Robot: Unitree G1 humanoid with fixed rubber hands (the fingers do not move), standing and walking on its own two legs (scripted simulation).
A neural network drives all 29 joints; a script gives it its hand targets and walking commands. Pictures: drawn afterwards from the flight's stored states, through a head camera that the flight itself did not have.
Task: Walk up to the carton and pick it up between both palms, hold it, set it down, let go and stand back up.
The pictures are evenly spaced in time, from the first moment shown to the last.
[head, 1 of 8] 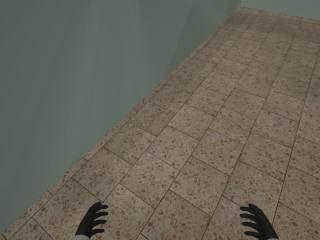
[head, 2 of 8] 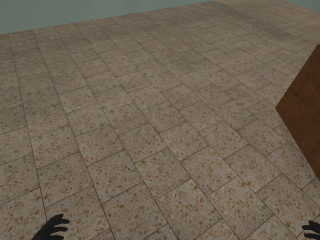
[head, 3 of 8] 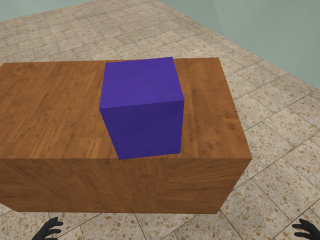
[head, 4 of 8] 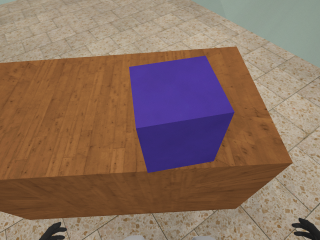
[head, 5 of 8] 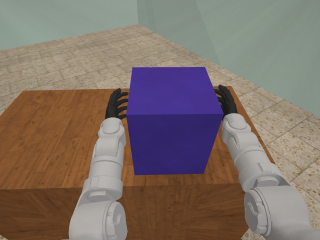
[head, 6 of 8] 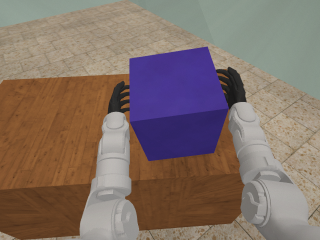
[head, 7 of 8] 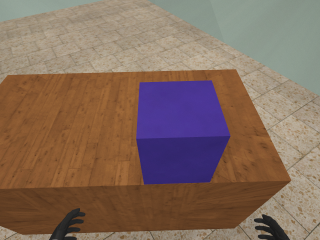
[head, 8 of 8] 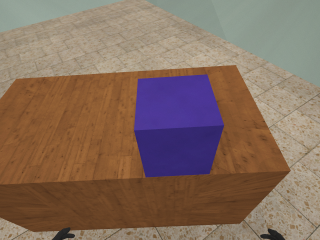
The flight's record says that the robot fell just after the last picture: no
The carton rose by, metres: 0.25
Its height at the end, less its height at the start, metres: +0.00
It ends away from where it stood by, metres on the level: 0.01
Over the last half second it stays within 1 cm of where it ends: yes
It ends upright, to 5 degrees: yes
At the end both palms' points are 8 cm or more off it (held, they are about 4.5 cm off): yes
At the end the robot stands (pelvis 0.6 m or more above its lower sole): yes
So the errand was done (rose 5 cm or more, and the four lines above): yes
